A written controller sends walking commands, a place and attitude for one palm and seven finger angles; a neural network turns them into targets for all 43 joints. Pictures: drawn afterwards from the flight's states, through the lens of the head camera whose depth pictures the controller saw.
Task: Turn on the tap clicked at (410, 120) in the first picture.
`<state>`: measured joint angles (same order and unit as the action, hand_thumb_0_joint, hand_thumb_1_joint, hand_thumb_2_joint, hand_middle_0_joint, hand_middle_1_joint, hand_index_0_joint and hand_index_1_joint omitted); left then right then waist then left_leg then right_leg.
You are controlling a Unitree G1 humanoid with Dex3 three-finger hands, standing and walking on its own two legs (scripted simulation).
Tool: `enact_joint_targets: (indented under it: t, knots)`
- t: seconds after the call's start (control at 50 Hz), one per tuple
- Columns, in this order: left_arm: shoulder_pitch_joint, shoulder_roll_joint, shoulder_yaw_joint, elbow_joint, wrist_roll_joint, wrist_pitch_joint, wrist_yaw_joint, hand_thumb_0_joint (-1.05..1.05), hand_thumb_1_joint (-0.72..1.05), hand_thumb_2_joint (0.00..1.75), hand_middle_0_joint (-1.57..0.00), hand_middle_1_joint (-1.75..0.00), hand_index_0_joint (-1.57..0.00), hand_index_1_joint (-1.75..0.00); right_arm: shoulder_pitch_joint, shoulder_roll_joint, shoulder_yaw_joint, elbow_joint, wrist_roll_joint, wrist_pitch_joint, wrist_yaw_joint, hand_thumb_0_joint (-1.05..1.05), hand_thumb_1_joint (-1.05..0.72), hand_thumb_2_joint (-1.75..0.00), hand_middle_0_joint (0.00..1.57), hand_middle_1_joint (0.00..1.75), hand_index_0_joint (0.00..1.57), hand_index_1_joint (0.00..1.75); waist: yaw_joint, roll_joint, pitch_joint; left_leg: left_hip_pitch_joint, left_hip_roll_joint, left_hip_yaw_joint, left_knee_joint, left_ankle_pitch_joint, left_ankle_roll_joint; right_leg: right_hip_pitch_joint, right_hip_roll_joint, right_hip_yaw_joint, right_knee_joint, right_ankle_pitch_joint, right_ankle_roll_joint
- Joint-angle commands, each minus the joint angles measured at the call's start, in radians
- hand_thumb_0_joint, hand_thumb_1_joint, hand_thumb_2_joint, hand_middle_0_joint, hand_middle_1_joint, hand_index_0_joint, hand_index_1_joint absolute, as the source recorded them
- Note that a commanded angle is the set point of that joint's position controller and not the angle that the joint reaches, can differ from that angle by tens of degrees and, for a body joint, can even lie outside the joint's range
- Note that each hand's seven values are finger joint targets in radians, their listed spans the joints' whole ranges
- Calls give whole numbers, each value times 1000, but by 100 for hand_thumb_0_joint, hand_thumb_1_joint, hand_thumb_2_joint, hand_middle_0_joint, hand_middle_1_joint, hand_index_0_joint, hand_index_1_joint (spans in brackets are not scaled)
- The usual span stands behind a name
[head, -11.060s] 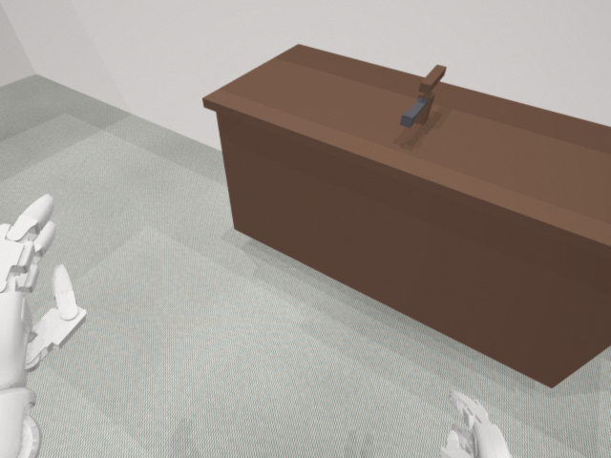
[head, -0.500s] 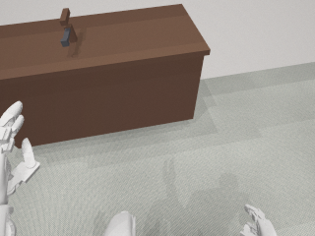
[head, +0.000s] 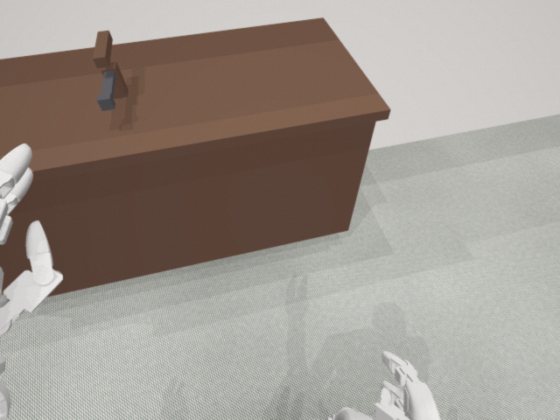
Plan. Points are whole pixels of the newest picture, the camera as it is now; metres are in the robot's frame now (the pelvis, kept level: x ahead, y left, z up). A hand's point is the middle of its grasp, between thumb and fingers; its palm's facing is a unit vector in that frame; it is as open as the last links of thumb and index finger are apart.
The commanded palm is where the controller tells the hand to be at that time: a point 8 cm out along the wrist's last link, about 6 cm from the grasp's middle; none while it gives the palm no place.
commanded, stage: take the last steps up to it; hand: left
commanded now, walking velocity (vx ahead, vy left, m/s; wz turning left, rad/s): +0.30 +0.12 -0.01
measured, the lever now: (106, 101) +0.74 +0.45 +0.01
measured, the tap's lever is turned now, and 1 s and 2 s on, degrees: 0 0 0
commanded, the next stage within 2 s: come to a stop and stand still in 1.60 s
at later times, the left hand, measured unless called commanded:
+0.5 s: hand (46, 187) +0.32 +0.27 +0.20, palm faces +0.39 -0.77 -0.51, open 7.4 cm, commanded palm +0.27 +0.32 +0.18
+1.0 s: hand (65, 142) +0.41 +0.31 +0.18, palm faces +0.44 -0.75 -0.49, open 7.4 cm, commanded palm +0.36 +0.34 +0.18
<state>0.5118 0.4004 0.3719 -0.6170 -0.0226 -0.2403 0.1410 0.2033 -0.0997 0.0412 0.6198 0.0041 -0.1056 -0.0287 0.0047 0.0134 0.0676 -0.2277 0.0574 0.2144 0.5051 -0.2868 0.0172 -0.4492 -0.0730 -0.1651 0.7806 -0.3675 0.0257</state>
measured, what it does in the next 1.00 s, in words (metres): walks ahead: right foot, then left foot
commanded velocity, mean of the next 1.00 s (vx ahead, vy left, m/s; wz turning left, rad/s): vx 0.27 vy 0.10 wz -0.03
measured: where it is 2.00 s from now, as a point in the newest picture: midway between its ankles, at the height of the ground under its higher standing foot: (258, 386)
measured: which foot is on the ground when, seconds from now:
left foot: down 0.00-0.08, up 0.10-0.52, down 0.54-0.94, up 0.96-1.00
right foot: up 0.00-0.04, down 0.06-0.54, up 0.56-0.90, down 0.92-1.00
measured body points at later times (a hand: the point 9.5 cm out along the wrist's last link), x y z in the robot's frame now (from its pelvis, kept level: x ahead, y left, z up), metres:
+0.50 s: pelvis +0.11 +0.04 +0.00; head +0.15 +0.03 +0.45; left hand +0.29 +0.31 +0.23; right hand +0.26 -0.23 -0.09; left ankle +0.19 +0.19 -0.72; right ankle +0.06 -0.07 -0.73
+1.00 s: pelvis +0.19 +0.06 -0.01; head +0.21 +0.03 +0.44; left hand +0.38 +0.35 +0.20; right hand +0.35 -0.15 -0.12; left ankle +0.17 +0.17 -0.71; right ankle +0.21 -0.02 -0.74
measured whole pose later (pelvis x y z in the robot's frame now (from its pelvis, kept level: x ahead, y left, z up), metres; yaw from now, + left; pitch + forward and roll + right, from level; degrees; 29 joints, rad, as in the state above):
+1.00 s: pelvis +0.19 +0.06 -0.01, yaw -1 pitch -1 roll +0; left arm 0.43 0.37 0.39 -0.41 -0.02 -0.20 0.15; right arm 0.19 -0.19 0.01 0.65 0.01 -0.05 -0.05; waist 0.02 0.08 0.05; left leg -0.35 0.07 0.13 0.83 -0.43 0.00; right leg -0.30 -0.03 -0.18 0.60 -0.28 -0.06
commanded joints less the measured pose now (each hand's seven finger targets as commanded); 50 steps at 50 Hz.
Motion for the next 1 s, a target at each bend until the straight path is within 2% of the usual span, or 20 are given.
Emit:
enact_joint_targets:
  t: [0.0, 0.02, 0.04, 0.06, 0.1, 0.14, 0.18, 0.32, 0.46, 0.48, 0.5, 0.52, 0.54, 0.58, 0.66, 0.82, 0.88, 0.9, 0.94, 0.98]
  knots:
    - [-33, 146, 157, -30, -12, -19, 25, 0, 90, 90, -20, -30, -20, -30, -74, -193, -86, -121, 6, -17, -35, 0, -90, -90, 20, 30, 20, 30, 7, 85, -201, 26, 211, -147, -18, 228, 87, 247, 41, -31, -263, 87, -15]
    - [-42, 134, 142, 8, -8, -12, 21, 0, 90, 90, -20, -30, -20, -30, -75, -188, -86, -119, 8, -6, -37, 0, -90, -90, 20, 30, 20, 30, 8, -1, -212, -55, 167, -117, 130, 167, 67, 349, -10, 52, -341, 135, -45]
    - [-72, 152, 140, 30, 3, -11, 18, 0, 90, 90, -20, -30, -20, -30, -73, -180, -88, -123, 8, 4, -32, 0, -90, -90, 20, 30, 20, 30, 3, -215, -215, -235, 65, -46, 385, 17, 27, 452, -187, 357, -413, 149, -126]
    - [-83, 180, 170, 60, -2, -13, 19, 0, 90, 90, -20, -30, -20, -30, -97, -182, -87, -143, 3, 3, -23, 0, -90, -90, 20, 30, 20, 30, 14, -371, -191, -471, -33, -101, 639, -264, -12, 542, -387, 704, -493, 238, -230]
    - [-160, 147, 128, 27, -14, -34, 5, 0, 90, 90, -20, -30, -20, -30, -82, -209, -105, -114, 6, 5, -4, 0, -90, -90, 20, 30, 20, 30, -6, -236, -131, -505, 29, -264, 804, -141, -34, 438, -391, 626, -523, 119, -212]
    - [-101, 134, 119, 24, -7, -48, 1, 0, 90, 90, -20, -30, -20, -30, -114, -191, -81, -107, 2, 27, -7, 0, -90, -90, 20, 30, 20, 30, 3, -83, -101, -525, 49, -248, 823, -53, -48, 400, -319, 409, -482, 271, -180]
    - [-94, 126, 92, -13, -1, -62, 2, 0, 90, 90, -20, -30, -20, -30, -116, -201, -81, -102, 0, 34, -2, 0, -90, -90, 20, 30, 20, 30, -5, -87, -102, -527, 50, -226, 817, 24, -53, 363, -279, 261, -474, 381, -150]
    - [-24, 221, 194, -170, -8, -85, 34, 0, 90, 90, -20, -30, -20, -30, -82, -203, -113, -146, -5, 17, -12, 0, -90, -90, 20, 30, 20, 30, 8, -115, -153, -348, 50, -101, 313, 70, -41, 401, -253, 160, -449, 491, -164]
    - [-25, 128, 154, -56, -12, -55, 48, 0, 90, 90, -20, -30, -20, -30, -38, -202, -128, -172, 2, 10, -31, 0, -90, -90, 20, 30, 20, 30, 3, -185, -185, -29, -24, 9, -40, 127, -20, 370, -186, 115, -277, 424, -109]
    - [-58, 125, 143, -54, -10, -61, 46, 0, 90, 90, -20, -30, -20, -30, -26, -215, -135, -171, 3, 12, -38, 0, -90, -90, 20, 30, 20, 30, -14, -107, -204, 81, -14, -14, -82, 140, -3, 314, -151, 94, -158, 409, -82]
    - [-85, 114, 126, -54, -12, -66, 41, 0, 90, 90, -20, -30, -20, -30, -21, -237, -143, -175, 8, 15, -41, 0, -90, -90, 20, 30, 20, 30, -31, 45, -216, 221, 92, -169, -114, 177, 52, 158, -86, 61, 26, 272, -43]
    - [-96, 87, 92, -66, -15, -71, 35, 0, 90, 90, -20, -30, -20, -30, -40, -250, -145, -183, 12, 15, -38, 0, -90, -90, 20, 30, 20, 30, -21, 248, -218, 334, 301, -459, -134, 362, 145, -75, -2, 36, 245, -176, -7]
    - [-123, 130, 103, -45, 4, -71, 37, 0, 90, 90, -20, -30, -20, -30, -44, -235, -127, -194, 9, 13, -33, 0, -90, -90, 20, 30, 20, 30, -20, 183, -187, 257, 360, -557, -184, 354, 203, -124, 25, 102, 408, -265, -23]
    - [-179, 166, 111, -50, -1, -67, 26, 0, 90, 90, -20, -30, -20, -30, -83, -216, -106, -158, 2, 9, -38, 0, -90, -90, 20, 30, 20, 30, -18, 172, -145, 148, 352, -510, -210, 195, 232, -181, -39, 143, 492, -189, -12]
    - [-160, 142, 86, -271, 3, -77, 22, 0, 90, 90, -20, -30, -20, -30, -84, -200, -97, -147, 6, -31, -21, 0, -90, -90, 20, 30, 20, 30, 5, 233, -140, 59, 240, -285, -227, 166, 178, -126, -52, 104, 348, -35, -5]
    - [-28, 121, 148, -54, -15, -35, 30, 0, 90, 90, -20, -30, -20, -30, -59, -189, -82, -132, 0, -31, -34, 0, -90, -90, 20, 30, 20, 30, -5, 141, -180, 74, 236, -190, -186, 169, 112, 100, 37, -17, -123, 12, 4]
    - [-81, 100, 118, 60, -11, -11, 23, 0, 90, 90, -20, -30, -20, -30, -73, -207, -86, -127, 8, -4, -44, 0, -90, -90, 20, 30, 20, 30, -2, 53, -158, -44, 204, -167, -56, -10, 75, 267, 36, 6, -310, 76, -13]
    - [-103, 104, 106, 72, -3, -9, 22, 0, 90, 90, -20, -30, -20, -30, -66, -203, -87, -127, 11, 3, -43, 0, -90, -90, 20, 30, 20, 30, -3, -45, -168, -101, 151, -129, 89, -49, 55, 327, -27, 116, -387, 77, -49]
    - [-152, 137, 94, 65, -1, 1, 25, 0, 90, 90, -20, -30, -20, -30, -107, -185, -74, -157, 10, 8, -33, 0, -90, -90, 20, 30, 20, 30, 12, -344, -127, -429, -25, -100, 525, -282, -17, 450, -361, 664, -528, 164, -222]
    - [-190, 110, 62, 49, -6, -10, 10, 0, 90, 90, -20, -30, -20, -30, -84, -218, -92, -132, 11, 4, -21, 0, -90, -90, 20, 30, 20, 30, -2, -257, -97, -448, 19, -225, 687, -158, -35, 387, -341, 560, -535, 134, -205]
